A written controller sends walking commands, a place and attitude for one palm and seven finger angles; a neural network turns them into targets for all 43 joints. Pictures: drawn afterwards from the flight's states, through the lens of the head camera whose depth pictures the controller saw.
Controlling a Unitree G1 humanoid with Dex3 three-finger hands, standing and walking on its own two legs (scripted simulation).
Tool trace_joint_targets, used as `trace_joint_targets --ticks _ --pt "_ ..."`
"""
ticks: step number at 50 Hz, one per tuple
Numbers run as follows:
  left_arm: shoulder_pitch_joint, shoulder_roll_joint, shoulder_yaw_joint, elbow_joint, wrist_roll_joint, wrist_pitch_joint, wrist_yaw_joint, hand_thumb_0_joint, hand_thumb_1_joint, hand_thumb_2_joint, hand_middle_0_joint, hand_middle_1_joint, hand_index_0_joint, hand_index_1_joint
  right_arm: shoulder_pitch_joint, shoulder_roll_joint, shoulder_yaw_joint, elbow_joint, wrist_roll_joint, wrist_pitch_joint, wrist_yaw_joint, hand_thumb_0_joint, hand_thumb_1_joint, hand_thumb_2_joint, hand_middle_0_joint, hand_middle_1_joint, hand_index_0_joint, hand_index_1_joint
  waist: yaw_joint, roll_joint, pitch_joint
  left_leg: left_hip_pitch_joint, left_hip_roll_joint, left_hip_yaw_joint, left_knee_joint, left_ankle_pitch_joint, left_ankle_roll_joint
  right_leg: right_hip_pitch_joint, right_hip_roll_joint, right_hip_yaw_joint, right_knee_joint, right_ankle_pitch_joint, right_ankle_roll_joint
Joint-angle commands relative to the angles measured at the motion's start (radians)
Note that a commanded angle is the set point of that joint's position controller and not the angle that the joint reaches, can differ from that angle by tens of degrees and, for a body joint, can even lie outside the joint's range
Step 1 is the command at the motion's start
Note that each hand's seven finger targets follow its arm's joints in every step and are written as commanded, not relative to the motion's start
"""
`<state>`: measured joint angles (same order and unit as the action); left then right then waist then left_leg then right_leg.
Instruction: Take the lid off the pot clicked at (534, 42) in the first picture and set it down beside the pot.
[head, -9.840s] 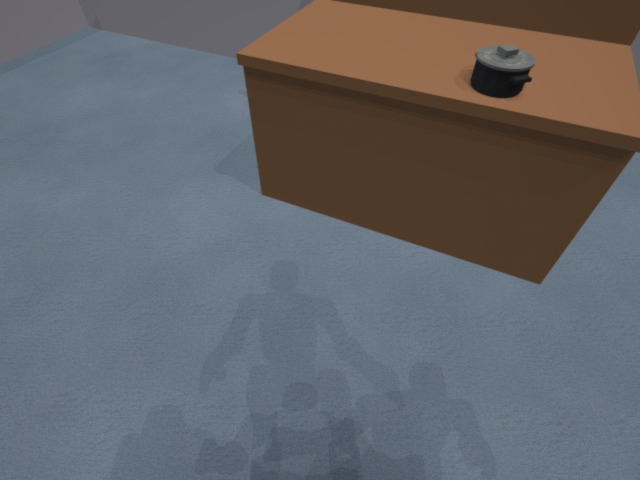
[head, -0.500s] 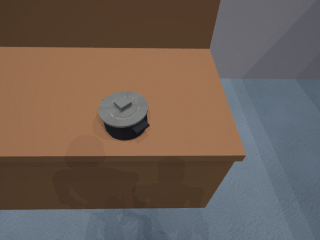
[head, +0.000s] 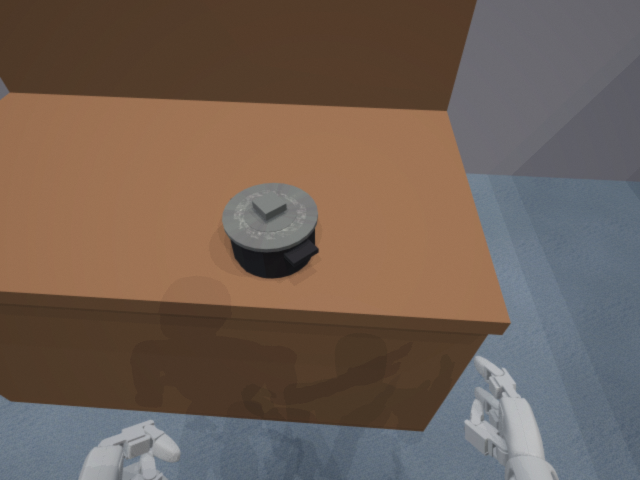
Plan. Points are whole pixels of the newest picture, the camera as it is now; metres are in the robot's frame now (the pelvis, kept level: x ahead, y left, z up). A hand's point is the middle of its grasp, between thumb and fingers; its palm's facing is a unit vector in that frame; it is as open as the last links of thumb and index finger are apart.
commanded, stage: lift the closed hand beside the body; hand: left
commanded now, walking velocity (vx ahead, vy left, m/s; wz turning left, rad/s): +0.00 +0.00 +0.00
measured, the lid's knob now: (269, 205) +0.52 +0.16 +0.03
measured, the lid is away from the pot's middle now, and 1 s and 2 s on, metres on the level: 0.00 0.00 0.00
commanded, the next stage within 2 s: raise the hand higher, near the body in 0.04 s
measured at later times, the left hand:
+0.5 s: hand (133, 426) +0.16 +0.24 +0.01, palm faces +0.22 -0.90 -0.36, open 3.1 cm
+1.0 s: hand (109, 363) +0.19 +0.25 +0.10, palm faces +0.31 -0.86 -0.40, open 3.1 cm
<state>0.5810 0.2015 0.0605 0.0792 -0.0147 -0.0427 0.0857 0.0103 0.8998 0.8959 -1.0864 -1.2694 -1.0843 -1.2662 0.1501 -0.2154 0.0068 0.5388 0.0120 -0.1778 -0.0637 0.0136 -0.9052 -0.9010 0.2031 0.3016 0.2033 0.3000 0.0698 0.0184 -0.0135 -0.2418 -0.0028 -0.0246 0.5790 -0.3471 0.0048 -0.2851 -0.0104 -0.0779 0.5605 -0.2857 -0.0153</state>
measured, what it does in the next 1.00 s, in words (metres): stands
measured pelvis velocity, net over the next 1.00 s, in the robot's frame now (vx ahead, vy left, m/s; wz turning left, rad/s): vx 0.02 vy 0.02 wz -0.02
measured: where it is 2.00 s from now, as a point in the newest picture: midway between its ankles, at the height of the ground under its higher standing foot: outside the picture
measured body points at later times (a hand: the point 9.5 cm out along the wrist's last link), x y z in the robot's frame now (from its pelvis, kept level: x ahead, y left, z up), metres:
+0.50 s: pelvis +0.02 +0.02 +0.00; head +0.02 +0.01 +0.45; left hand +0.14 +0.28 +0.04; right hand +0.19 -0.21 -0.08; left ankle -0.03 +0.12 -0.73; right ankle +0.01 -0.11 -0.73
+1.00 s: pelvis +0.02 +0.02 +0.01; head +0.02 +0.00 +0.46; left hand +0.17 +0.29 +0.13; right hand +0.21 -0.18 -0.08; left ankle -0.03 +0.12 -0.73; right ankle +0.01 -0.11 -0.73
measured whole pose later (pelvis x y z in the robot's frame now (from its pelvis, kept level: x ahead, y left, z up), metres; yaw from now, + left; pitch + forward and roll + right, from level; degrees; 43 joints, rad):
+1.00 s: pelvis +0.02 +0.02 +0.01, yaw -1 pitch -2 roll -1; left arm 0.59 0.28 0.19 -0.39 -0.01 -0.07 0.10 0.01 0.89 0.90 -1.30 -1.50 -1.30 -1.50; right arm 0.21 -0.19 0.03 0.61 0.00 -0.18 -0.04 0.02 -0.90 -0.90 0.21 0.30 0.21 0.30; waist 0.08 0.06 0.02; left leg -0.11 -0.01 0.00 0.48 -0.33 0.03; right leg -0.16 -0.02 -0.05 0.46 -0.26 0.01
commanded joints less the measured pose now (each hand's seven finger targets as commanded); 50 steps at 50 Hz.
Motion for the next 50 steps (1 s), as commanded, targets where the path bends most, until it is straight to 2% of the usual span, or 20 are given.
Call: trace_joint_targets --ticks 1,4,5,10,13,15,16,20,23,27,28,31,33,37,38,41,44,47,48,50 --pt "-0.035 0.108 0.069 -0.121 0.008 -0.045 0.009 0.000 0.900 0.900 -1.300 -1.500 -1.300 -1.500 -0.031 -0.105 -0.042 -0.106 -0.002 -0.023 -0.015 0.000 -0.900 -0.900 0.200 0.300 0.200 0.300 -0.060 -0.089 -0.013 -0.057 -0.021 0.030 -0.074 0.204 0.026 0.044 -0.006 0.028 -0.082 0.188 0.007" --pt "-0.006 0.181 0.145 -0.273 0.005 -0.054 0.017 0.000 0.900 0.900 -1.300 -1.500 -1.300 -1.500 -0.048 -0.096 -0.039 -0.117 -0.004 -0.037 -0.016 0.000 -0.900 -0.900 0.200 0.300 0.200 0.300 -0.017 0.062 -0.116 0.005 -0.016 0.029 -0.090 0.274 0.019 0.123 -0.017 0.031 -0.071 0.228 -0.005" --pt "0.023 0.189 0.159 -0.285 0.004 -0.049 0.022 0.000 0.900 0.900 -1.300 -1.500 -1.300 -1.500 -0.049 -0.086 -0.037 -0.110 -0.005 -0.043 -0.018 0.000 -0.900 -0.900 0.200 0.300 0.200 0.300 -0.011 0.066 -0.140 0.018 -0.012 0.026 -0.093 0.297 0.018 0.141 -0.018 0.029 -0.066 0.238 -0.006" --pt "0.080 0.136 0.131 -0.196 0.011 -0.029 0.019 0.000 0.900 0.900 -1.300 -1.500 -1.300 -1.500 -0.065 -0.084 -0.043 -0.076 -0.003 -0.038 -0.015 0.000 -0.900 -0.900 0.200 0.300 0.200 0.300 -0.028 -0.056 -0.017 -0.031 0.000 0.019 -0.097 0.299 0.021 0.088 -0.012 0.012 -0.077 0.227 0.005" --pt "0.041 0.141 0.103 -0.323 0.013 -0.052 0.015 0.000 0.900 0.900 -1.300 -1.500 -1.300 -1.500 -0.071 -0.089 -0.040 -0.089 -0.002 -0.061 -0.012 0.000 -0.900 -0.900 0.200 0.300 0.200 0.300 -0.024 -0.006 -0.035 0.004 0.001 0.015 -0.107 0.281 0.025 0.089 -0.015 0.014 -0.085 0.187 0.006" --pt "0.054 0.192 0.157 -0.408 0.013 -0.064 0.028 0.000 0.900 0.900 -1.300 -1.500 -1.300 -1.500 -0.055 -0.085 -0.042 -0.081 -0.005 -0.078 -0.013 0.000 -0.900 -0.900 0.200 0.300 0.200 0.300 -0.008 0.050 -0.104 0.040 0.004 0.008 -0.117 0.314 0.021 0.127 -0.016 0.015 -0.081 0.192 -0.001" --pt "0.092 0.187 0.159 -0.420 0.015 -0.064 0.032 0.000 0.900 0.900 -1.300 -1.500 -1.300 -1.500 -0.054 -0.080 -0.043 -0.078 -0.005 -0.085 -0.012 0.000 -0.900 -0.900 0.200 0.300 0.200 0.300 -0.003 0.060 -0.113 0.053 0.007 0.007 -0.117 0.358 0.019 0.135 -0.017 0.015 -0.076 0.217 -0.001" --pt "0.125 0.139 0.135 -0.353 0.016 -0.060 0.027 0.000 0.900 0.900 -1.300 -1.500 -1.300 -1.500 -0.061 -0.078 -0.050 -0.066 -0.001 -0.073 -0.008 0.000 -0.900 -0.900 0.200 0.300 0.200 0.300 -0.017 -0.055 -0.021 0.023 0.013 0.010 -0.122 0.353 0.016 0.101 -0.010 0.006 -0.087 0.220 0.006" --pt "0.079 0.141 0.113 -0.453 0.018 -0.080 0.019 0.000 0.900 0.900 -1.300 -1.500 -1.300 -1.500 -0.065 -0.085 -0.047 -0.083 0.000 -0.079 -0.003 0.000 -0.900 -0.900 0.200 0.300 0.200 0.300 -0.018 0.015 -0.012 0.043 0.014 0.008 -0.132 0.334 0.017 0.094 -0.012 0.011 -0.099 0.193 0.005" --pt "0.083 0.207 0.190 -0.559 0.016 -0.093 0.037 0.000 0.900 0.900 -1.300 -1.500 -1.300 -1.500 -0.047 -0.074 -0.043 -0.087 -0.006 -0.088 -0.004 0.000 -0.900 -0.900 0.200 0.300 0.200 0.300 -0.002 0.066 -0.075 0.086 0.017 0.003 -0.139 0.413 0.008 0.141 -0.012 0.016 -0.098 0.235 -0.001" --pt "0.104 0.218 0.212 -0.542 0.016 -0.086 0.038 0.000 0.900 0.900 -1.300 -1.500 -1.300 -1.500 -0.051 -0.072 -0.043 -0.079 -0.007 -0.082 -0.002 0.000 -0.900 -0.900 0.200 0.300 0.200 0.300 0.002 0.066 -0.061 0.085 0.020 0.000 -0.141 0.422 0.003 0.139 -0.008 0.016 -0.102 0.238 -0.002" --pt "0.077 0.151 0.153 -0.506 0.012 -0.084 0.024 0.000 0.900 0.900 -1.300 -1.500 -1.300 -1.500 -0.053 -0.073 -0.040 -0.087 -0.007 -0.068 0.002 0.000 -0.900 -0.900 0.200 0.300 0.200 0.300 -0.017 0.000 -0.004 0.064 0.021 0.008 -0.147 0.400 0.007 0.121 -0.007 0.012 -0.111 0.241 0.004" --pt "0.047 0.146 0.140 -0.530 0.012 -0.089 0.017 0.000 0.900 0.900 -1.300 -1.500 -1.300 -1.500 -0.059 -0.079 -0.038 -0.093 -0.007 -0.064 0.007 0.000 -0.900 -0.900 0.200 0.300 0.200 0.300 -0.021 0.009 0.008 0.069 0.020 0.009 -0.150 0.370 0.010 0.113 -0.006 0.014 -0.124 0.224 0.004" --pt "0.015 0.216 0.202 -0.669 0.009 -0.105 0.030 0.000 0.900 0.900 -1.300 -1.500 -1.300 -1.500 -0.048 -0.075 -0.029 -0.103 -0.013 -0.077 0.010 0.000 -0.900 -0.900 0.200 0.300 0.200 0.300 -0.004 0.092 -0.078 0.114 0.024 -0.004 -0.156 0.438 0.002 0.165 -0.008 0.019 -0.118 0.250 0.000" --pt "0.027 0.237 0.232 -0.658 0.008 -0.099 0.034 0.000 0.900 0.900 -1.300 -1.500 -1.300 -1.500 -0.053 -0.075 -0.028 -0.096 -0.014 -0.075 0.011 0.000 -0.900 -0.900 0.200 0.300 0.200 0.300 0.000 0.083 -0.074 0.111 0.024 -0.009 -0.156 0.445 -0.002 0.170 -0.005 0.019 -0.118 0.255 -0.001" --pt "0.023 0.190 0.204 -0.616 0.003 -0.094 0.028 0.000 0.900 0.900 -1.300 -1.500 -1.300 -1.500 -0.057 -0.072 -0.025 -0.095 -0.013 -0.061 0.013 0.000 -0.900 -0.900 0.200 0.300 0.200 0.300 -0.009 0.010 -0.027 0.096 0.028 -0.002 -0.164 0.427 0.000 0.157 -0.003 0.011 -0.129 0.252 0.001" --pt "-0.017 0.180 0.191 -0.615 0.002 -0.100 0.021 0.000 0.900 0.900 -1.300 -1.500 -1.300 -1.500 -0.067 -0.076 -0.024 -0.095 -0.011 -0.054 0.014 0.000 -0.900 -0.900 0.200 0.300 0.200 0.300 -0.015 0.001 0.006 0.080 0.024 0.005 -0.174 0.350 0.007 0.142 -0.005 0.014 -0.145 0.215 0.002" --pt "-0.050 0.237 0.236 -0.734 -0.001 -0.119 0.031 0.000 0.900 0.900 -1.300 -1.500 -1.300 -1.500 -0.060 -0.080 -0.022 -0.103 -0.013 -0.065 0.013 0.000 -0.900 -0.900 0.200 0.300 0.200 0.300 -0.002 0.086 -0.068 0.118 0.024 -0.003 -0.173 0.391 0.005 0.181 -0.008 0.024 -0.138 0.235 0.000" --pt "-0.041 0.268 0.276 -0.732 -0.003 -0.115 0.038 0.000 0.900 0.900 -1.300 -1.500 -1.300 -1.500 -0.068 -0.080 -0.019 -0.097 -0.015 -0.068 0.013 0.000 -0.900 -0.900 0.200 0.300 0.200 0.300 0.005 0.092 -0.068 0.113 0.022 -0.006 -0.171 0.390 0.001 0.188 -0.005 0.026 -0.136 0.241 0.000" --pt "-0.018 0.260 0.282 -0.741 -0.003 -0.119 0.043 0.000 0.900 0.900 -1.300 -1.500 -1.300 -1.500 -0.058 -0.072 -0.021 -0.093 -0.015 -0.072 0.012 0.000 -0.900 -0.900 0.200 0.300 0.200 0.300 0.006 0.073 -0.094 0.127 0.026 -0.005 -0.168 0.442 -0.002 0.202 -0.007 0.022 -0.131 0.269 -0.001"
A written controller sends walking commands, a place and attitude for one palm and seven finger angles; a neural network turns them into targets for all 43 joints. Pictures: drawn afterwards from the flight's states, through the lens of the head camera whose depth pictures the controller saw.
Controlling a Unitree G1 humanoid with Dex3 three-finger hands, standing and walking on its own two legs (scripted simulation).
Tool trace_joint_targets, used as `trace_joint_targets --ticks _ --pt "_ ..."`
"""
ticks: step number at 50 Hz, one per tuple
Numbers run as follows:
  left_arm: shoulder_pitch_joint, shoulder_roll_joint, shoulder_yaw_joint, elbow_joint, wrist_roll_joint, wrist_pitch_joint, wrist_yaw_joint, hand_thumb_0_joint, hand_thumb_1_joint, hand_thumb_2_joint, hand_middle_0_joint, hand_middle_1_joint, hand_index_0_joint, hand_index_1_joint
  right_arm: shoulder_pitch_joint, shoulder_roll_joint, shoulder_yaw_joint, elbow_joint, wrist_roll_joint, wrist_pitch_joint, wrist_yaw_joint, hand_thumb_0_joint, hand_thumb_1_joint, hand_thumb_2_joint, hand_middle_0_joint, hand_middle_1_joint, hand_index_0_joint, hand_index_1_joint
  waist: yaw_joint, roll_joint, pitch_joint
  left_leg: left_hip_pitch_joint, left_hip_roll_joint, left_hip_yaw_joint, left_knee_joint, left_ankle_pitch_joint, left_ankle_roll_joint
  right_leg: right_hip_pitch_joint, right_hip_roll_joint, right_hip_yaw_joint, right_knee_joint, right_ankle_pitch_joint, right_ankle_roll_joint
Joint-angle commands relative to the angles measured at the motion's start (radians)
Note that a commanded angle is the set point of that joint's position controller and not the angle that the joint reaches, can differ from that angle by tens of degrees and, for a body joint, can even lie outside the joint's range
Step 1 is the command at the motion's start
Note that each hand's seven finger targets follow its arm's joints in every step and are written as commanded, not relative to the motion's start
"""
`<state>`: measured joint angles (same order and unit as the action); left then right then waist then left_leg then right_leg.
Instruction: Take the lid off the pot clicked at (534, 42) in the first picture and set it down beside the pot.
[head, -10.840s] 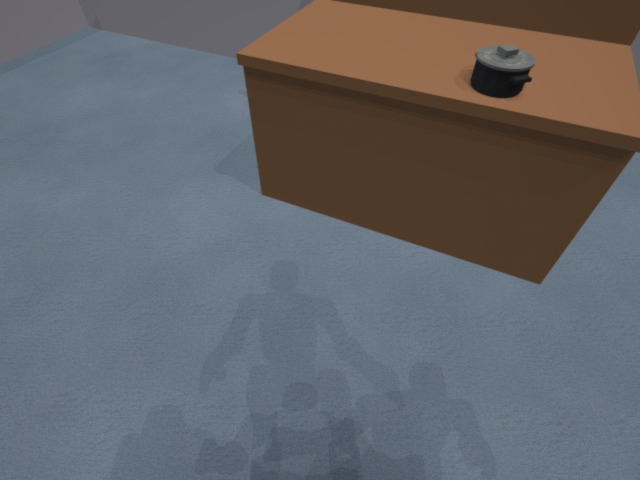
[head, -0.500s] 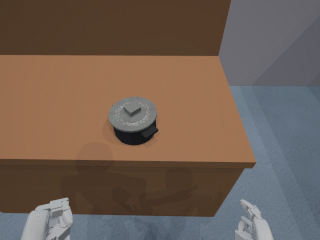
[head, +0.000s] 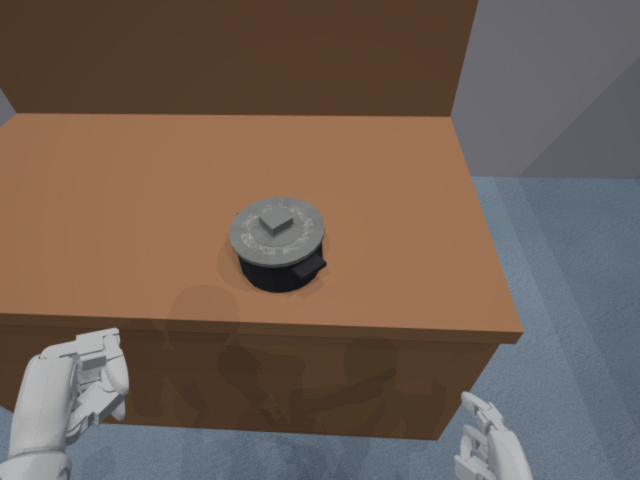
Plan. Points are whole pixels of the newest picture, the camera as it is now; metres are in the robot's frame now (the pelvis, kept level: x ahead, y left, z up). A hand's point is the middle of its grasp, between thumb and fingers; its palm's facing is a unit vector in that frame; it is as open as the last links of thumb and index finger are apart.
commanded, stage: reach forward and open the fingers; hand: left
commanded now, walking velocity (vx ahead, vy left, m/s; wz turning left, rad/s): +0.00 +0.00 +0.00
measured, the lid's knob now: (275, 220) +0.50 +0.15 +0.02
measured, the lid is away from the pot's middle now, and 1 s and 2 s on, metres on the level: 0.00 0.00 0.00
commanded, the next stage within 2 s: move the open hand above the knob in 1.12 s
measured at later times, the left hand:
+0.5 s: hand (118, 379) +0.19 +0.25 +0.07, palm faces -0.25 -0.10 -0.96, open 3.9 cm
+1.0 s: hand (145, 340) +0.23 +0.24 +0.08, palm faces -0.22 -0.09 -0.97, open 9.4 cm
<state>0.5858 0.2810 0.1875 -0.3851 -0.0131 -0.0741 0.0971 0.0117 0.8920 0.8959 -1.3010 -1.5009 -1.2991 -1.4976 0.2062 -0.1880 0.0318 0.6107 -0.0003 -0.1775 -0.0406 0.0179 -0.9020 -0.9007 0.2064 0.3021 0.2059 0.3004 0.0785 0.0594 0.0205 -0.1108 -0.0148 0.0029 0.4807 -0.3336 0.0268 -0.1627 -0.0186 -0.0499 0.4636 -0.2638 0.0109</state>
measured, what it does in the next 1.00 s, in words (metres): stands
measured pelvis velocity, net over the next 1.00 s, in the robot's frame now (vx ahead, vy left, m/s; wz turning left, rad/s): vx -0.03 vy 0.01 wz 0.00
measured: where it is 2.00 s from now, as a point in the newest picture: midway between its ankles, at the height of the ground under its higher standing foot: outside the picture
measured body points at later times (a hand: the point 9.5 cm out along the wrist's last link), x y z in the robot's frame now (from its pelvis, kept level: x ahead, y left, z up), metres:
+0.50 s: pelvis -0.01 -0.01 +0.00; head +0.00 -0.06 +0.45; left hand +0.20 +0.25 +0.13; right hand +0.21 -0.24 -0.09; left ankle -0.05 +0.10 -0.74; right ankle -0.01 -0.13 -0.74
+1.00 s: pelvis -0.03 +0.01 +0.01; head -0.02 -0.04 +0.45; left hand +0.24 +0.24 +0.14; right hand +0.16 -0.21 -0.10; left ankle -0.05 +0.10 -0.74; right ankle -0.01 -0.13 -0.74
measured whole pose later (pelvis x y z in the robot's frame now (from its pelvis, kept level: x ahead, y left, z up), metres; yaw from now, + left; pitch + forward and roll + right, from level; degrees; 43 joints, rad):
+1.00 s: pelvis -0.03 +0.01 +0.01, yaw +0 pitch -1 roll +0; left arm 0.06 0.55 -0.07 -0.10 0.82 0.08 -0.19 0.00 -0.19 1.34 -0.87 -0.15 -0.87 -0.15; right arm 0.14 -0.27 0.02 0.60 0.04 0.05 -0.02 0.02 -0.90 -0.90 0.20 0.30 0.20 0.30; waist 0.06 0.12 0.01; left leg -0.15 -0.04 0.01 0.40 -0.24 0.04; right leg -0.21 -0.04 -0.04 0.40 -0.18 0.02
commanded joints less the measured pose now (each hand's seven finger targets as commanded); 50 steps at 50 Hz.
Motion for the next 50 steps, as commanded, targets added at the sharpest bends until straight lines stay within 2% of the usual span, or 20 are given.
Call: trace_joint_targets --ticks 1,2,3,4,6,10,13,18,23,24,28,31,34,38,42,44,47,48,49,50 --pt "-0.008 0.169 0.155 -0.258 -0.007 -0.086 0.031 0.000 0.900 0.900 -1.300 -1.500 -1.300 -1.500 -0.115 -0.097 -0.048 -0.161 -0.003 -0.068 -0.010 0.000 -0.900 -0.900 0.200 0.300 0.200 0.300 -0.002 0.010 -0.114 -0.008 0.038 -0.028 -0.069 0.439 -0.024 0.078 0.002 -0.007 -0.035 0.259 -0.026" --pt "-0.045 0.339 0.073 -0.221 0.451 0.019 0.069 0.000 0.877 0.898 -1.278 -1.486 -1.278 -1.486 -0.144 -0.172 -0.031 -0.151 -0.026 0.006 0.007 0.000 -0.900 -0.900 0.200 0.300 0.200 0.300 -0.003 0.031 -0.035 -0.138 0.024 -0.016 -0.054 0.426 -0.020 -0.047 0.021 0.017 0.004 0.245 -0.041" --pt "-0.064 0.246 0.055 -0.240 0.463 0.079 0.088 0.000 0.853 0.899 -1.257 -1.468 -1.257 -1.468 -0.181 -0.132 -0.040 -0.192 -0.012 0.050 0.021 0.000 -0.900 -0.900 0.200 0.300 0.200 0.300 -0.007 0.032 0.012 -0.161 0.029 -0.014 -0.063 0.410 -0.032 -0.049 0.013 -0.011 0.002 0.212 -0.055" --pt "-0.103 0.220 0.021 -0.245 0.473 0.094 0.087 0.000 0.827 0.905 -1.239 -1.445 -1.239 -1.445 -0.174 -0.140 -0.042 -0.199 -0.013 0.073 0.025 0.000 -0.900 -0.900 0.200 0.300 0.200 0.300 -0.016 0.001 0.017 -0.174 0.025 -0.004 -0.061 0.377 -0.025 -0.062 0.010 -0.021 0.002 0.184 -0.057" --pt "-0.005 0.298 0.046 -0.187 0.659 0.149 0.093 0.000 0.768 0.930 -1.216 -1.375 -1.216 -1.375 -0.193 -0.161 -0.054 -0.201 -0.011 0.120 0.034 0.000 -0.900 -0.900 0.200 0.300 0.200 0.300 0.029 0.018 -0.058 -0.175 0.021 0.005 -0.062 0.304 -0.020 -0.032 0.024 0.031 0.001 0.142 -0.066" --pt "-0.135 0.487 0.114 -0.234 0.835 0.234 0.070 0.000 0.639 1.012 -1.198 -1.181 -1.198 -1.181 -0.245 -0.178 -0.047 -0.219 -0.001 0.191 0.025 0.000 -0.900 -0.900 0.200 0.300 0.200 0.300 0.031 0.023 -0.240 -0.132 0.014 -0.009 -0.058 0.292 -0.003 0.068 0.015 0.085 0.002 0.164 -0.065" --pt "-0.179 0.477 0.056 -0.148 0.858 0.255 -0.005 0.000 0.543 1.074 -1.168 -1.074 -1.168 -1.074 -0.283 -0.170 -0.042 -0.209 0.023 0.193 0.016 0.000 -0.900 -0.900 0.200 0.300 0.200 0.300 0.006 0.009 -0.257 -0.087 0.009 -0.019 -0.047 0.319 0.007 0.058 0.012 0.082 -0.018 0.212 -0.048" --pt "-0.226 0.428 -0.041 -0.049 0.769 0.218 -0.163 0.000 0.389 1.165 -1.116 -0.897 -1.116 -0.897 -0.267 -0.181 -0.055 -0.196 0.041 0.174 0.003 0.000 -0.900 -0.900 0.200 0.300 0.200 0.300 -0.031 -0.073 -0.154 -0.084 -0.001 -0.011 -0.048 0.349 0.025 0.038 0.002 0.059 -0.056 0.311 -0.017" --pt "-0.433 0.693 0.140 -0.086 0.829 0.145 -0.220 0.000 0.245 1.222 -1.058 -0.720 -1.058 -0.720 -0.258 -0.183 -0.040 -0.188 0.018 0.156 -0.021 0.000 -0.900 -0.900 0.200 0.300 0.200 0.300 -0.010 -0.011 -0.203 -0.045 -0.006 -0.023 -0.058 0.416 0.036 0.090 -0.005 0.057 -0.063 0.357 -0.019" --pt "-0.445 0.676 0.132 -0.073 0.840 0.128 -0.224 0.000 0.218 1.228 -1.046 -0.684 -1.046 -0.684 -0.224 -0.172 -0.036 -0.183 0.014 0.159 -0.021 0.000 -0.900 -0.900 0.200 0.300 0.200 0.300 -0.007 0.008 -0.233 -0.037 -0.009 -0.022 -0.062 0.461 0.035 0.116 -0.009 0.038 -0.055 0.370 -0.021" --pt "-0.299 0.490 0.034 0.132 0.786 0.116 -0.242 0.000 0.113 1.248 -0.996 -0.542 -0.996 -0.542 -0.204 -0.173 -0.051 -0.179 0.041 0.170 0.011 0.000 -0.900 -0.900 0.200 0.300 0.200 0.300 -0.017 -0.005 -0.094 -0.062 -0.005 -0.015 -0.066 0.425 0.017 0.036 0.007 0.038 -0.088 0.349 -0.028" --pt "-0.453 0.468 -0.045 0.008 0.761 0.112 -0.250 0.000 0.030 1.273 -0.960 -0.436 -0.960 -0.436 -0.219 -0.191 -0.061 -0.202 0.036 0.183 0.023 0.000 -0.900 -0.900 0.200 0.300 0.200 0.300 -0.033 0.002 -0.157 -0.052 -0.010 -0.011 -0.090 0.370 0.017 0.057 -0.005 0.025 -0.096 0.303 -0.018" --pt "-0.649 0.573 -0.007 -0.122 0.812 0.093 -0.226 0.000 -0.053 1.299 -0.924 -0.329 -0.924 -0.329 -0.226 -0.176 -0.051 -0.213 0.023 0.152 0.010 0.000 -0.900 -0.900 0.200 0.300 0.200 0.300 -0.024 0.057 -0.277 0.000 -0.009 -0.029 -0.101 0.370 0.022 0.090 -0.003 0.024 -0.091 0.243 -0.023" --pt "-0.600 0.695 0.148 0.121 0.871 0.112 -0.191 0.000 -0.159 1.322 -0.875 -0.187 -0.875 -0.187 -0.209 -0.184 -0.050 -0.164 0.030 0.173 0.002 0.000 -0.900 -0.900 0.200 0.300 0.200 0.300 0.002 -0.005 -0.204 -0.050 -0.003 -0.036 -0.120 0.365 0.014 0.103 0.012 0.032 -0.098 0.226 -0.042" --pt "-0.645 0.412 -0.115 0.213 0.795 0.153 -0.217 0.000 -0.244 1.355 -0.840 -0.081 -0.840 -0.081 -0.225 -0.186 -0.053 -0.179 0.050 0.196 0.021 0.000 -0.900 -0.900 0.200 0.300 0.200 0.300 -0.031 -0.015 -0.092 -0.076 -0.006 -0.022 -0.144 0.273 0.006 0.011 0.002 0.001 -0.116 0.156 -0.031" --pt "-0.699 0.354 -0.205 0.093 0.774 0.149 -0.242 0.000 -0.247 1.363 -0.841 -0.081 -0.841 -0.081 -0.249 -0.180 -0.054 -0.211 0.051 0.175 0.031 0.000 -0.900 -0.900 0.200 0.300 0.200 0.300 -0.040 0.008 -0.188 -0.024 -0.007 -0.028 -0.145 0.283 0.009 0.040 0.000 -0.001 -0.106 0.151 -0.028" --pt "-0.809 0.575 -0.065 0.002 0.846 0.132 -0.239 0.000 -0.251 1.373 -0.843 -0.081 -0.843 -0.081 -0.246 -0.188 -0.056 -0.198 0.029 0.161 0.020 0.000 -0.900 -0.900 0.200 0.300 0.200 0.300 -0.018 0.040 -0.299 0.008 0.001 -0.054 -0.148 0.331 0.016 0.105 0.001 0.018 -0.093 0.181 -0.034" --pt "-0.830 0.678 0.031 0.041 0.875 0.135 -0.225 0.000 -0.251 1.372 -0.843 -0.081 -0.843 -0.081 -0.246 -0.193 -0.049 -0.187 0.025 0.158 0.014 0.000 -0.900 -0.900 0.200 0.300 0.200 0.300 -0.012 0.016 -0.279 -0.016 0.005 -0.059 -0.145 0.311 0.017 0.110 0.010 0.027 -0.089 0.165 -0.039" --pt "-0.893 0.705 0.052 0.096 0.907 0.132 -0.221 0.000 -0.250 1.370 -0.842 -0.081 -0.842 -0.081 -0.235 -0.181 -0.036 -0.167 0.023 0.163 0.005 0.000 -0.900 -0.900 0.200 0.300 0.200 0.300 -0.009 0.015 -0.288 -0.038 0.003 -0.053 -0.154 0.310 0.016 0.117 0.005 0.019 -0.086 0.145 -0.042" --pt "-0.891 0.714 0.082 0.201 0.913 0.135 -0.209 0.000 -0.249 1.367 -0.842 -0.081 -0.842 -0.081 -0.214 -0.181 -0.038 -0.146 0.027 0.174 -0.001 0.000 -0.900 -0.900 0.200 0.300 0.200 0.300 -0.011 -0.008 -0.211 -0.068 0.005 -0.056 -0.161 0.295 0.014 0.097 0.009 0.014 -0.096 0.132 -0.047"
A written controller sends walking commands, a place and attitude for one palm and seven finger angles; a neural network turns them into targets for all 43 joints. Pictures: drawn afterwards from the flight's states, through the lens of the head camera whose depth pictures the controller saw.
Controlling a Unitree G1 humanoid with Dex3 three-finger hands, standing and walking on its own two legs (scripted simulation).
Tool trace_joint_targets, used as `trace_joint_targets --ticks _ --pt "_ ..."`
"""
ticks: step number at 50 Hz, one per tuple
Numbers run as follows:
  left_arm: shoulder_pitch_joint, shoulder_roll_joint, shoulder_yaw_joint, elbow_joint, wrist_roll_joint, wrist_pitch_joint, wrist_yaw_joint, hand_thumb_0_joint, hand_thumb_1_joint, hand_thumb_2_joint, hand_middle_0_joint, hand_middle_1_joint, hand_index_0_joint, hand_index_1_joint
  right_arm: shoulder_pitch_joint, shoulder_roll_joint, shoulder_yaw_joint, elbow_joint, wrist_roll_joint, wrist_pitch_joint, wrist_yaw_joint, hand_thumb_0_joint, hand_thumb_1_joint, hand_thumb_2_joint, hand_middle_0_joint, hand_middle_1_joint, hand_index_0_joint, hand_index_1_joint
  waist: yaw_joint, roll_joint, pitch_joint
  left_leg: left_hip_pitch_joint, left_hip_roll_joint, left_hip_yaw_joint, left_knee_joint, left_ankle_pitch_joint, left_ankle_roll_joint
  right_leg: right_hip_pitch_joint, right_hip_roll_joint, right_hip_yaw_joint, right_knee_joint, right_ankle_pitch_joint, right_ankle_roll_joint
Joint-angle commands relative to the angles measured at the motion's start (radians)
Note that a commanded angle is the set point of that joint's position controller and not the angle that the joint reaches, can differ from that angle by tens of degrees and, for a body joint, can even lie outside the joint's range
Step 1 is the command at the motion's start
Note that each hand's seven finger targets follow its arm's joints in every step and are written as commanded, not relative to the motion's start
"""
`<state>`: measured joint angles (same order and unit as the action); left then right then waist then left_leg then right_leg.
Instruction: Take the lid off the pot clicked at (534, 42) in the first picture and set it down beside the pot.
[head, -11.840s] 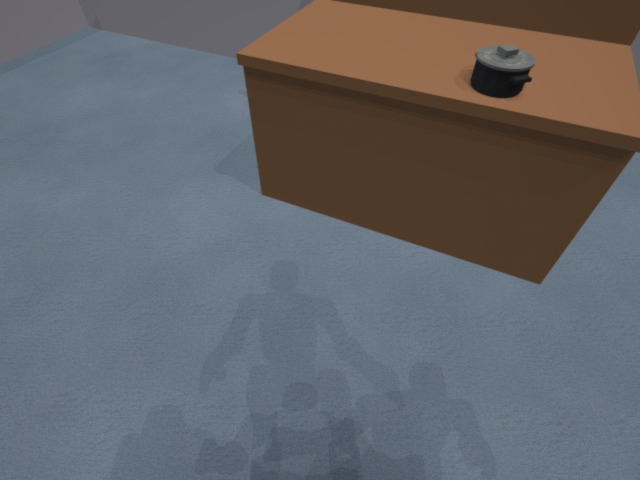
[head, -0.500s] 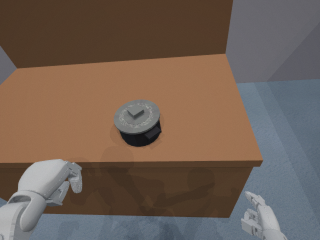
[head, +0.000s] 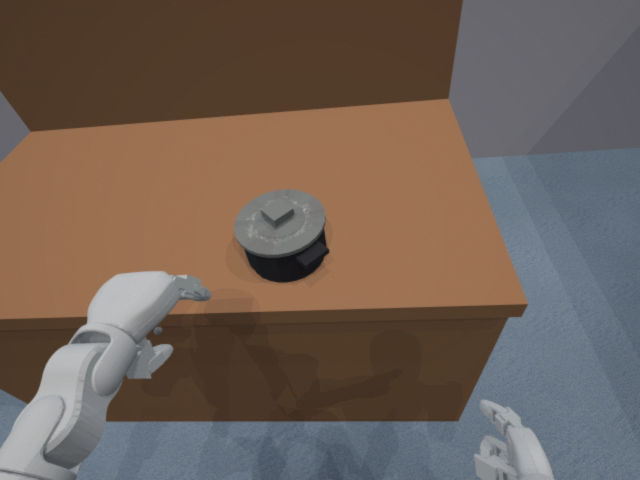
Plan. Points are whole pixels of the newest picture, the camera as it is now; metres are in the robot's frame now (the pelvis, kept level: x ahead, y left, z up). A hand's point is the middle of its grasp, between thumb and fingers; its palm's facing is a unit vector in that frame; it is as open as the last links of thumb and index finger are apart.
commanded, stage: reach forward and open the fingers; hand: left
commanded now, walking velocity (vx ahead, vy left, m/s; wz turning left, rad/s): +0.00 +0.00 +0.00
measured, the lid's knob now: (277, 212) +0.53 +0.14 +0.02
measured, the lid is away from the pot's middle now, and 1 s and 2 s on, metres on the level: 0.00 0.00 0.00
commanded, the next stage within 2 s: move the open hand above the knob in 0.12 s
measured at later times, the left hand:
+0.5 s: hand (192, 283) +0.33 +0.21 +0.08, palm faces -0.25 -0.11 -0.96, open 9.9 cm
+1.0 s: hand (213, 238) +0.40 +0.20 +0.09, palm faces -0.21 -0.10 -0.97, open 9.9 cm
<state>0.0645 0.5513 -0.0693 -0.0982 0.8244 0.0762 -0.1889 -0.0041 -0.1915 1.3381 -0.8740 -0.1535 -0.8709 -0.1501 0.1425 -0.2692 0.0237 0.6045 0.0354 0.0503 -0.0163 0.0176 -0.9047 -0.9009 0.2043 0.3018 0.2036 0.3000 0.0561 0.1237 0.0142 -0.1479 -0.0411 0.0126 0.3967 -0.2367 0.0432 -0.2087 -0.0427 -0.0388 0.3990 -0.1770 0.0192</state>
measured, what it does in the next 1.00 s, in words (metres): stands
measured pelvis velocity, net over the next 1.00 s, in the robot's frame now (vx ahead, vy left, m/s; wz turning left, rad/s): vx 0.02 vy -0.02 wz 0.01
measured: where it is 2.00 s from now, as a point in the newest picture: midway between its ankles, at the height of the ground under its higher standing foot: outside the picture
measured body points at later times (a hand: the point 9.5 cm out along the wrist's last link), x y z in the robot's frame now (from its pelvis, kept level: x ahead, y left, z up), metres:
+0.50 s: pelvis +0.01 +0.00 +0.00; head +0.03 -0.05 +0.45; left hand +0.34 +0.21 +0.13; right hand +0.22 -0.22 -0.11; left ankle -0.02 +0.09 -0.74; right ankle +0.02 -0.13 -0.74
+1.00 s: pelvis +0.02 -0.02 +0.00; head +0.05 -0.06 +0.44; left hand +0.41 +0.20 +0.14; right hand +0.21 -0.24 -0.12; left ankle -0.02 +0.09 -0.74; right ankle +0.02 -0.13 -0.74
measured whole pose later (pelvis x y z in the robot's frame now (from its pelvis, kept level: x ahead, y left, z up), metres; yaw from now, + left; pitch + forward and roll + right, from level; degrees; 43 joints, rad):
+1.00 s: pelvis +0.02 -0.02 +0.00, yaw +1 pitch +4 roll +0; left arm -0.49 0.48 -0.21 0.36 0.84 0.27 -0.21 0.00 -0.25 1.38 -0.86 -0.08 -0.86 -0.08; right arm 0.12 -0.28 0.03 0.63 0.08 0.12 0.00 0.02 -0.91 -0.90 0.20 0.30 0.20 0.30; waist 0.02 0.10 -0.03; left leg -0.21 -0.03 -0.01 0.44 -0.28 0.02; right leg -0.29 -0.04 -0.06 0.47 -0.25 0.00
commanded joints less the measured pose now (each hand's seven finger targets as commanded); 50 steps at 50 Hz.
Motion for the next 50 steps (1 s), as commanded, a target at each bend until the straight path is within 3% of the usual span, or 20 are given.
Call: trace_joint_targets --ticks 1,3,6,8,11,13,16,19,21,23,25,28,33,35,37,40,43,45,48,50 --pt "-0.365 0.372 0.292 -0.004 0.066 -0.005 0.079 0.000 -0.248 1.365 -0.841 -0.081 -0.841 -0.081 -0.150 -0.095 -0.027 -0.134 -0.001 -0.041 -0.026 0.000 -0.900 -0.900 0.200 0.300 0.200 0.300 0.004 -0.093 -0.145 -0.050 0.028 -0.054 -0.079 0.174 -0.005 0.110 0.033 -0.003 -0.042 0.028 -0.053" --pt "-0.338 0.268 0.230 0.050 0.024 0.018 0.078 0.000 -0.247 1.362 -0.841 -0.081 -0.841 -0.081 -0.158 -0.097 -0.034 -0.148 0.017 -0.027 -0.015 0.000 -0.900 -0.900 0.200 0.300 0.200 0.300 -0.002 -0.090 -0.093 -0.053 0.030 -0.048 -0.080 0.144 -0.011 0.068 0.038 -0.004 -0.045 0.008 -0.056" --pt "-0.325 0.084 0.047 -0.089 -0.057 0.023 0.050 0.000 -0.249 1.368 -0.842 -0.081 -0.842 -0.081 -0.186 -0.099 -0.042 -0.188 0.018 -0.036 0.012 0.000 -0.900 -0.900 0.200 0.300 0.200 0.300 -0.010 -0.038 -0.197 0.011 0.023 -0.058 -0.069 0.205 -0.018 0.088 0.024 -0.014 -0.029 0.081 -0.046" --pt "-0.315 0.049 -0.013 -0.141 -0.032 0.036 0.027 0.000 -0.252 1.377 -0.843 -0.081 -0.843 -0.081 -0.200 -0.093 -0.046 -0.213 0.017 -0.051 0.022 0.000 -0.900 -0.900 0.200 0.300 0.200 0.300 -0.021 -0.034 -0.243 0.047 0.030 -0.063 -0.049 0.241 -0.012 0.087 0.030 -0.003 -0.013 0.103 -0.047" --pt "-0.517 0.344 0.185 -0.126 0.068 0.039 0.038 0.000 -0.256 1.386 -0.845 -0.081 -0.845 -0.081 -0.162 -0.121 -0.039 -0.162 0.001 -0.033 0.002 0.000 -0.900 -0.900 0.200 0.300 0.200 0.300 -0.015 -0.050 -0.266 0.017 0.032 -0.065 -0.065 0.245 -0.010 0.128 0.032 0.005 -0.024 0.107 -0.054" --pt "-0.625 0.457 0.275 -0.052 0.076 0.077 0.042 0.000 -0.256 1.386 -0.845 -0.081 -0.845 -0.081 -0.165 -0.125 -0.029 -0.142 0.005 -0.032 -0.009 0.000 -0.900 -0.900 0.200 0.300 0.200 0.300 -0.011 -0.058 -0.252 -0.016 0.026 -0.069 -0.059 0.227 -0.009 0.141 0.034 0.011 -0.005 0.100 -0.061" --pt "-0.633 0.262 0.123 0.038 0.033 0.098 0.029 0.000 -0.256 1.386 -0.845 -0.081 -0.845 -0.081 -0.164 -0.106 -0.024 -0.143 0.016 -0.028 -0.008 0.000 -0.900 -0.900 0.200 0.300 0.200 0.300 -0.020 -0.041 -0.221 -0.008 0.014 -0.066 -0.059 0.236 -0.012 0.106 0.029 -0.006 -0.004 0.104 -0.058" --pt "-0.457 0.057 -0.026 0.037 -0.036 0.115 -0.016 0.000 -0.256 1.386 -0.845 -0.081 -0.845 -0.081 -0.168 -0.095 -0.036 -0.176 0.020 -0.034 0.025 0.000 -0.900 -0.900 0.200 0.300 0.200 0.300 -0.020 -0.073 -0.282 0.045 0.013 -0.059 -0.024 0.360 -0.013 0.110 0.028 -0.016 0.018 0.201 -0.050" --pt "-0.472 0.026 -0.085 0.037 -0.023 0.127 -0.042 0.000 -0.256 1.386 -0.845 -0.081 -0.845 -0.081 -0.164 -0.109 -0.041 -0.179 0.024 -0.021 0.037 0.000 -0.900 -0.900 0.200 0.300 0.200 0.300 -0.042 -0.116 -0.242 0.027 0.020 -0.061 -0.026 0.349 -0.017 0.082 0.032 -0.021 0.013 0.207 -0.044" --pt "-0.585 0.119 -0.026 0.021 0.024 0.132 -0.042 0.000 -0.256 1.386 -0.845 -0.081 -0.845 -0.081 -0.172 -0.119 -0.040 -0.181 0.026 -0.013 0.032 0.000 -0.900 -0.900 0.200 0.300 0.200 0.300 -0.050 -0.138 -0.229 0.004 0.022 -0.051 -0.024 0.276 -0.009 0.074 0.037 -0.010 0.009 0.168 -0.050" --pt "-0.734 0.334 0.130 -0.010 0.070 0.113 -0.020 0.000 -0.256 1.386 -0.845 -0.081 -0.845 -0.081 -0.158 -0.126 -0.034 -0.163 0.017 -0.013 0.015 0.000 -0.900 -0.900 0.200 0.300 0.200 0.300 -0.027 -0.107 -0.299 0.006 0.013 -0.055 -0.029 0.296 -0.002 0.146 0.032 0.005 0.018 0.193 -0.055" --pt "-0.801 0.391 0.207 -0.031 0.074 0.092 0.016 0.000 -0.256 1.386 -0.845 -0.081 -0.845 -0.081 -0.155 -0.107 -0.022 -0.155 0.008 -0.024 0.006 0.000 -0.900 -0.900 0.200 0.300 0.200 0.300 -0.005 -0.040 -0.389 0.035 0.009 -0.063 -0.008 0.397 -0.003 0.203 0.027 0.016 0.042 0.270 -0.060" --pt "-0.487 0.036 -0.022 0.227 -0.008 0.143 0.006 0.000 -0.256 1.386 -0.845 -0.081 -0.845 -0.081 -0.142 -0.103 -0.034 -0.157 0.035 -0.012 0.044 0.000 -0.900 -0.900 0.200 0.300 0.200 0.300 -0.026 -0.139 -0.253 -0.033 0.010 -0.033 0.008 0.390 -0.014 0.119 0.029 -0.008 0.048 0.308 -0.047" --pt "-0.560 -0.026 -0.127 0.153 -0.004 0.161 -0.020 0.000 -0.256 1.386 -0.845 -0.081 -0.845 -0.081 -0.162 -0.109 -0.038 -0.170 0.041 0.006 0.055 0.000 -0.900 -0.900 0.200 0.300 0.200 0.300 -0.049 -0.139 -0.233 -0.029 0.009 -0.018 0.002 0.340 -0.013 0.085 0.029 -0.014 0.035 0.280 -0.042" --pt "-0.744 0.030 -0.126 0.041 0.026 0.164 -0.027 0.000 -0.256 1.386 -0.845 -0.081 -0.845 -0.081 -0.179 -0.112 -0.042 -0.178 0.034 0.014 0.044 0.000 -0.900 -0.900 0.200 0.300 0.200 0.300 -0.063 -0.137 -0.293 -0.005 0.004 -0.025 0.005 0.311 0.000 0.094 0.025 -0.004 0.033 0.268 -0.042" --pt "-0.960 0.370 0.132 -0.038 0.077 0.138 -0.003 0.000 -0.256 1.386 -0.845 -0.081 -0.845 -0.081 -0.161 -0.114 -0.035 -0.155 0.016 -0.004 0.011 0.000 -0.900 -0.900 0.200 0.300 0.200 0.300 -0.034 -0.081 -0.450 0.037 -0.004 -0.051 0.022 0.385 0.012 0.211 0.024 0.022 0.064 0.329 -0.050" --pt "-0.909 0.362 0.170 0.151 0.071 0.127 0.025 0.000 -0.256 1.386 -0.845 -0.081 -0.845 -0.081 -0.124 -0.102 -0.019 -0.118 0.022 -0.001 -0.009 0.000 -0.900 -0.900 0.200 0.300 0.200 0.300 -0.030 -0.101 -0.402 -0.006 -0.004 -0.044 0.015 0.374 0.005 0.210 0.026 0.016 0.060 0.326 -0.050" --pt "-0.811 0.173 0.033 0.335 0.040 0.144 0.025 0.000 -0.256 1.386 -0.845 -0.081 -0.845 -0.081 -0.107 -0.097 -0.019 -0.098 0.036 0.013 -0.002 0.000 -0.900 -0.900 0.200 0.300 0.200 0.300 -0.043 -0.165 -0.276 -0.064 0.000 -0.025 0.006 0.311 -0.003 0.135 0.023 -0.003 0.051 0.286 -0.042" --pt "-0.736 -0.048 -0.140 0.392 0.004 0.195 -0.006 0.000 -0.256 1.386 -0.845 -0.081 -0.845 -0.081 -0.139 -0.106 -0.032 -0.133 0.050 0.027 0.027 0.000 -0.900 -0.900 0.200 0.300 0.200 0.300 -0.058 -0.151 -0.242 -0.072 -0.003 -0.015 0.015 0.274 -0.007 0.071 0.023 -0.009 0.053 0.266 -0.045" --pt "-0.900 -0.030 -0.182 0.268 0.021 0.198 -0.031 0.000 -0.256 1.386 -0.845 -0.081 -0.845 -0.081 -0.151 -0.113 -0.040 -0.144 0.047 0.041 0.034 0.000 -0.900 -0.900 0.200 0.300 0.200 0.300 -0.080 -0.115 -0.326 -0.020 -0.004 -0.023 0.025 0.313 -0.002 0.074 0.024 -0.008 0.059 0.289 -0.045"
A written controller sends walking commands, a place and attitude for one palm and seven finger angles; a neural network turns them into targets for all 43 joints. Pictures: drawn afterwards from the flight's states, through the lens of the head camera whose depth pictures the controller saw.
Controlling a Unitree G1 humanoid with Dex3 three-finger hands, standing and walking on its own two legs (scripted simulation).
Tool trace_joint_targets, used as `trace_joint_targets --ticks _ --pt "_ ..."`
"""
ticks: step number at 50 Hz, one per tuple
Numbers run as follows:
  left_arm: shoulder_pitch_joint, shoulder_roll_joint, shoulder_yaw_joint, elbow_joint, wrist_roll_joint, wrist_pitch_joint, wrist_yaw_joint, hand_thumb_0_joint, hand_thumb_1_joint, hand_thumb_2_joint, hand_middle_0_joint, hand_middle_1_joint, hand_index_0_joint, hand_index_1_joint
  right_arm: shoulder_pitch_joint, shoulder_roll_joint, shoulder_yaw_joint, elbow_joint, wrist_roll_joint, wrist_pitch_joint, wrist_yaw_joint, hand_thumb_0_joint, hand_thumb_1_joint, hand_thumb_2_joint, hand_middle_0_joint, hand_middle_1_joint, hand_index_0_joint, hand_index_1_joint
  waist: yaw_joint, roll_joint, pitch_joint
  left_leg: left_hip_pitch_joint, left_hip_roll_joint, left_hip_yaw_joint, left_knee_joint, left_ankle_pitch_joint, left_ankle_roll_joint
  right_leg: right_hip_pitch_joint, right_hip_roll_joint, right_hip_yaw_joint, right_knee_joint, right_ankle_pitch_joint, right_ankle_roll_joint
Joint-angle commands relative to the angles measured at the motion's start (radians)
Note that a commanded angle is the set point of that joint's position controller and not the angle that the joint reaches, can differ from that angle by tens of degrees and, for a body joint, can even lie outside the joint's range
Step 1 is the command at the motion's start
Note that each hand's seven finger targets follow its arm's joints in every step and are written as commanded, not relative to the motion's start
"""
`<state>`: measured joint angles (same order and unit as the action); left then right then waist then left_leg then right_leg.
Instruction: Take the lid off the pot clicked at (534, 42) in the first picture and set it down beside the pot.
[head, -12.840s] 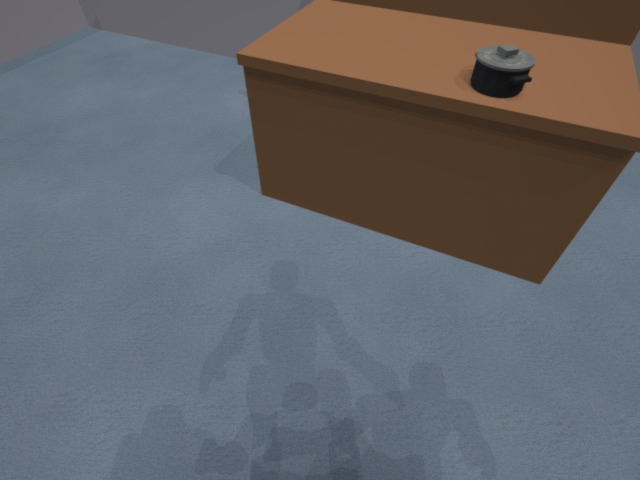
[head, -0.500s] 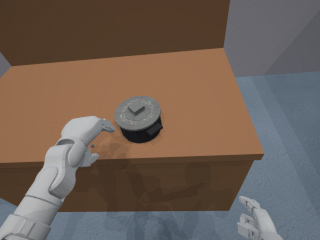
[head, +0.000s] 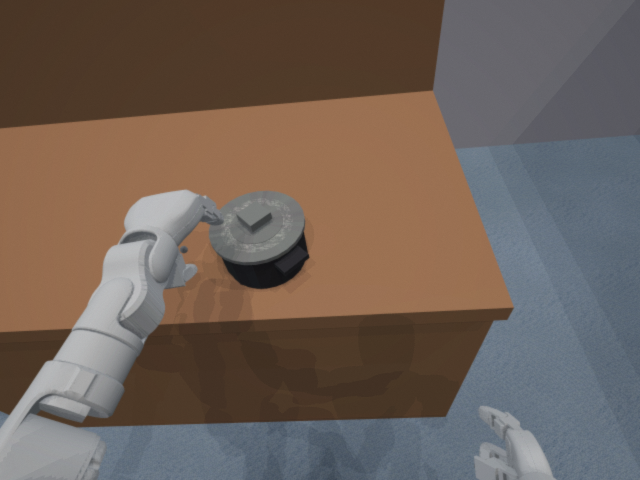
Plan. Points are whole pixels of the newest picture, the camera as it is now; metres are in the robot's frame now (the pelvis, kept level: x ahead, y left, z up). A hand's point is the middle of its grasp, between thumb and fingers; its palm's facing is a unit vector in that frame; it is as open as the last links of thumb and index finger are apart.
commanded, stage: move the open hand above the knob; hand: left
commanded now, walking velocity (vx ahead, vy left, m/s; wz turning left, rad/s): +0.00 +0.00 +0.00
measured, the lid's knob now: (254, 216) +0.51 +0.15 +0.02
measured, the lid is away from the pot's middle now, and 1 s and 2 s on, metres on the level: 0.00 0.00 0.00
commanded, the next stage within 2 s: lower the open fingers around the knob in 1.52 s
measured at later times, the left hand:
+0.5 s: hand (224, 213) +0.45 +0.17 +0.09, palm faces -0.28 -0.06 -0.96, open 9.9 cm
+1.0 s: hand (245, 198) +0.48 +0.15 +0.09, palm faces -0.30 -0.06 -0.95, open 9.9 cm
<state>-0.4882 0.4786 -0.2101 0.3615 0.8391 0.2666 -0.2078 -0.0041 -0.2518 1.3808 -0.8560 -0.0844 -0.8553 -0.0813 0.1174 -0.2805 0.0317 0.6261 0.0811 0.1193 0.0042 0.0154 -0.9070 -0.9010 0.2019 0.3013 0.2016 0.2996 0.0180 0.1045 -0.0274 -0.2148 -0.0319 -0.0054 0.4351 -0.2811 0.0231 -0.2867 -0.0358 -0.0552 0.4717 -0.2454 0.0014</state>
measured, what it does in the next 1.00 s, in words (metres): stands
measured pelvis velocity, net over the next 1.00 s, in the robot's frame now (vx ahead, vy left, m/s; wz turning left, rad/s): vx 0.01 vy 0.02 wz -0.02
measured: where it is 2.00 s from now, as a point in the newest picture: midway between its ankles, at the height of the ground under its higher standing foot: outside the picture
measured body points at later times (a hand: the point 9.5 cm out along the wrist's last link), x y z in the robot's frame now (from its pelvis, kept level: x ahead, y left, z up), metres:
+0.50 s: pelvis +0.01 +0.01 +0.00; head +0.05 -0.02 +0.44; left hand +0.46 +0.17 +0.14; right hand +0.12 -0.24 -0.14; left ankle -0.04 +0.11 -0.74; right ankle +0.00 -0.12 -0.74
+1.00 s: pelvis +0.01 +0.02 +0.00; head +0.06 -0.01 +0.44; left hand +0.49 +0.15 +0.14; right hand +0.10 -0.23 -0.15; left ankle -0.04 +0.11 -0.74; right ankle +0.00 -0.12 -0.74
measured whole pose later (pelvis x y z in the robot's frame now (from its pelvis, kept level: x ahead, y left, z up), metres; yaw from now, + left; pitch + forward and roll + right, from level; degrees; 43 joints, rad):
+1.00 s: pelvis +0.01 +0.02 +0.00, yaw -1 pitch +10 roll +0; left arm -0.96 0.34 -0.28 0.89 0.89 0.23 -0.19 0.00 -0.25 1.38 -0.86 -0.08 -0.85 -0.08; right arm 0.21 -0.27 0.01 0.71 0.06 0.14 0.00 0.01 -0.91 -0.90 0.20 0.30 0.20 0.30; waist -0.06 0.08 -0.08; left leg -0.35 -0.05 0.02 0.47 -0.30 0.05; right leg -0.42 -0.05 -0.03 0.49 -0.24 0.03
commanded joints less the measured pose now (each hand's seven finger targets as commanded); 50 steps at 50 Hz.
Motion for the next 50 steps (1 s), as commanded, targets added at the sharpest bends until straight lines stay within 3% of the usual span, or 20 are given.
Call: trace_joint_targets --ticks 1,4,5,8,10,13,16,17,19,22,25,27,29,31,34,37,40,41,47,50 --pt "-0.417 0.093 -0.015 -0.240 0.021 0.004 -0.018 0.000 -0.256 1.386 -0.845 -0.081 -0.845 -0.081 -0.131 -0.100 -0.050 -0.176 -0.003 -0.030 0.009 0.000 -0.900 -0.900 0.200 0.300 0.200 0.300 -0.041 -0.091 -0.342 0.068 -0.018 -0.010 -0.003 0.376 0.027 0.174 0.017 0.014 -0.007 0.370 -0.027" --pt "-0.661 0.345 0.156 -0.293 0.064 -0.036 -0.006 0.000 -0.256 1.386 -0.845 -0.081 -0.845 -0.081 -0.102 -0.100 -0.037 -0.157 -0.019 -0.047 -0.024 0.000 -0.900 -0.900 0.200 0.300 0.200 0.300 -0.032 -0.069 -0.454 0.091 -0.023 -0.028 0.003 0.388 0.039 0.248 0.014 0.033 0.004 0.381 -0.031" --pt "-0.650 0.400 0.211 -0.224 0.070 -0.051 0.005 0.000 -0.256 1.386 -0.845 -0.081 -0.845 -0.081 -0.076 -0.104 -0.037 -0.133 -0.017 -0.048 -0.036 0.000 -0.900 -0.900 0.200 0.300 0.200 0.300 -0.033 -0.083 -0.424 0.084 -0.019 -0.030 0.003 0.396 0.038 0.242 0.018 0.031 0.005 0.391 -0.033" --pt "-0.534 0.325 0.192 0.017 0.052 -0.056 0.024 0.000 -0.256 1.386 -0.845 -0.081 -0.845 -0.081 -0.031 -0.101 -0.029 -0.104 -0.005 -0.037 -0.044 0.000 -0.900 -0.900 0.200 0.300 0.200 0.300 -0.026 -0.159 -0.331 0.006 -0.013 -0.017 -0.015 0.359 0.029 0.223 0.016 0.020 -0.004 0.372 -0.028" --pt "-0.485 0.169 0.079 0.133 0.033 -0.037 0.027 0.000 -0.256 1.386 -0.845 -0.081 -0.845 -0.081 -0.036 -0.099 -0.028 -0.099 0.001 -0.024 -0.032 0.000 -0.900 -0.900 0.200 0.300 0.200 0.300 -0.033 -0.148 -0.249 -0.029 -0.010 -0.005 -0.024 0.321 0.018 0.155 0.013 0.005 -0.005 0.331 -0.027" --pt "-0.572 -0.007 -0.068 0.095 0.027 -0.009 0.012 0.000 -0.256 1.386 -0.845 -0.081 -0.845 -0.081 -0.052 -0.099 -0.047 -0.120 0.001 -0.012 -0.005 0.000 -0.900 -0.900 0.200 0.300 0.200 0.300 -0.058 -0.107 -0.293 0.020 -0.009 -0.013 -0.004 0.350 0.019 0.090 0.018 0.000 0.001 0.325 -0.033" --pt "-0.725 0.159 0.031 -0.027 0.050 -0.027 0.008 0.000 -0.256 1.386 -0.845 -0.081 -0.845 -0.081 -0.040 -0.108 -0.053 -0.127 -0.010 -0.016 -0.010 0.000 -0.900 -0.900 0.200 0.300 0.200 0.300 -0.056 -0.063 -0.454 0.093 -0.012 -0.029 0.021 0.441 0.029 0.156 0.017 0.018 0.018 0.387 -0.034" --pt "-0.796 0.207 0.061 -0.046 0.059 -0.038 0.011 0.000 -0.256 1.386 -0.845 -0.081 -0.845 -0.081 -0.029 -0.109 -0.052 -0.118 -0.011 -0.020 -0.016 0.000 -0.900 -0.900 0.200 0.300 0.200 0.300 -0.060 -0.045 -0.482 0.111 -0.012 -0.036 0.026 0.471 0.030 0.163 0.017 0.022 0.022 0.407 -0.035" --pt "-0.840 0.290 0.131 0.011 0.068 -0.053 0.026 0.000 -0.256 1.386 -0.845 -0.081 -0.845 -0.081 0.012 -0.110 -0.048 -0.095 -0.015 -0.027 -0.031 0.000 -0.900 -0.900 0.200 0.300 0.200 0.300 -0.058 -0.093 -0.488 0.091 -0.010 -0.038 0.022 0.466 0.035 0.188 0.022 0.019 0.019 0.416 -0.033" --pt "-0.743 0.202 0.092 0.228 0.060 -0.046 0.043 0.000 -0.256 1.386 -0.845 -0.081 -0.845 -0.081 0.041 -0.107 -0.041 -0.062 -0.002 -0.017 -0.033 0.000 -0.900 -0.900 0.200 0.300 0.200 0.300 -0.059 -0.161 -0.359 0.010 -0.005 -0.023 0.008 0.432 0.029 0.138 0.023 0.004 0.016 0.401 -0.030" --pt "-0.684 0.126 0.057 0.285 0.045 -0.029 0.052 0.000 -0.256 1.386 -0.845 -0.081 -0.845 -0.081 0.035 -0.112 -0.048 -0.068 -0.005 -0.010 -0.015 0.000 -0.900 -0.900 0.200 0.300 0.200 0.300 -0.047 -0.153 -0.364 0.007 0.000 -0.016 0.009 0.456 0.023 0.123 0.020 0.002 0.021 0.403 -0.029" --pt "-0.728 0.043 -0.020 0.240 0.043 -0.021 0.042 0.000 -0.256 1.386 -0.845 -0.081 -0.845 -0.081 0.027 -0.107 -0.053 -0.077 -0.007 -0.007 -0.002 0.000 -0.900 -0.900 0.200 0.300 0.200 0.300 -0.061 -0.106 -0.399 0.046 0.002 -0.023 0.022 0.505 0.022 0.096 0.019 0.004 0.023 0.410 -0.028" --pt "-0.822 0.073 -0.014 0.163 0.053 -0.024 0.034 0.000 -0.256 1.386 -0.845 -0.081 -0.845 -0.081 0.034 -0.111 -0.062 -0.077 -0.013 -0.008 0.002 0.000 -0.900 -0.900 0.200 0.300 0.200 0.300 -0.073 -0.095 -0.459 0.091 0.006 -0.030 0.035 0.547 0.027 0.100 0.022 0.011 0.022 0.422 -0.027" --pt "-0.877 0.170 0.058 0.154 0.063 -0.032 0.039 0.000 -0.256 1.386 -0.845 -0.081 -0.845 -0.081 0.048 -0.116 -0.061 -0.068 -0.015 -0.009 -0.006 0.000 -0.900 -0.900 0.200 0.300 0.200 0.300 -0.071 -0.092 -0.495 0.100 0.005 -0.035 0.039 0.561 0.029 0.123 0.023 0.015 0.025 0.444 -0.029" --pt "-0.960 0.193 0.074 0.186 0.068 -0.043 0.050 0.000 -0.256 1.386 -0.845 -0.081 -0.845 -0.081 0.077 -0.112 -0.060 -0.042 -0.016 -0.015 -0.018 0.000 -0.900 -0.900 0.200 0.300 0.200 0.300 -0.080 -0.108 -0.491 0.091 0.003 -0.033 0.039 0.557 0.031 0.121 0.026 0.013 0.022 0.457 -0.028" --pt "-0.917 0.075 0.003 0.309 0.065 -0.029 0.059 0.000 -0.256 1.386 -0.845 -0.081 -0.845 -0.081 0.087 -0.106 -0.060 -0.020 -0.014 -0.011 -0.013 0.000 -0.900 -0.900 0.200 0.300 0.200 0.300 -0.088 -0.108 -0.425 0.077 0.010 -0.032 0.042 0.571 0.020 0.051 0.029 0.000 0.027 0.429 -0.028" --pt "-0.898 0.035 -0.019 0.399 0.061 -0.014 0.059 0.000 -0.256 1.386 -0.845 -0.081 -0.845 -0.081 0.089 -0.113 -0.061 -0.013 -0.015 -0.002 -0.005 0.000 -0.900 -0.900 0.200 0.300 0.200 0.300 -0.090 -0.132 -0.410 0.049 0.011 -0.026 0.041 0.537 0.016 0.032 0.030 -0.002 0.029 0.403 -0.028" --pt "-0.957 0.013 -0.044 0.372 0.060 -0.014 0.056 0.000 -0.256 1.386 -0.845 -0.081 -0.845 -0.081 0.089 -0.114 -0.063 -0.008 -0.016 0.002 -0.005 0.000 -0.900 -0.900 0.200 0.300 0.200 0.300 -0.102 -0.119 -0.425 0.063 0.012 -0.024 0.043 0.536 0.017 0.022 0.028 -0.001 0.029 0.408 -0.028" --pt "-1.059 0.122 0.034 0.274 0.083 -0.051 0.065 0.000 -0.256 1.386 -0.845 -0.081 -0.845 -0.081 0.095 -0.106 -0.064 -0.024 -0.027 -0.012 -0.014 0.000 -0.900 -0.900 0.200 0.300 0.200 0.300 -0.087 -0.065 -0.563 0.130 0.013 -0.039 0.053 0.623 0.018 0.080 0.023 0.015 0.039 0.456 -0.029" --pt "-0.948 0.087 0.027 0.435 0.081 -0.036 0.077 0.000 -0.256 1.386 -0.845 -0.081 -0.845 -0.081 0.111 -0.107 -0.060 -0.004 -0.022 -0.006 -0.015 0.000 -0.900 -0.900 0.200 0.300 0.200 0.300 -0.089 -0.140 -0.449 0.051 0.016 -0.026 0.045 0.562 0.020 0.052 0.030 0.007 0.027 0.425 -0.027"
